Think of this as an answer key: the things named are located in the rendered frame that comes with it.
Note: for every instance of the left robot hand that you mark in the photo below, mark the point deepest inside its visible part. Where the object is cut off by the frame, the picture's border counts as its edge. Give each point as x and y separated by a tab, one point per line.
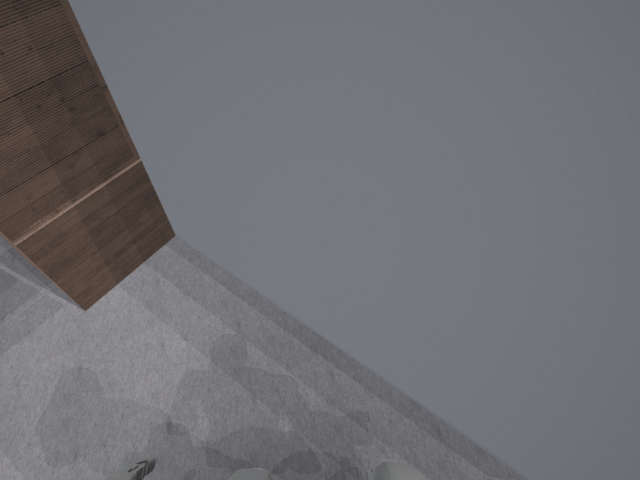
134	469

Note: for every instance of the cupboard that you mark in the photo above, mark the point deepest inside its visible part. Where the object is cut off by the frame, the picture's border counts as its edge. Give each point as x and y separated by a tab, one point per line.
75	200

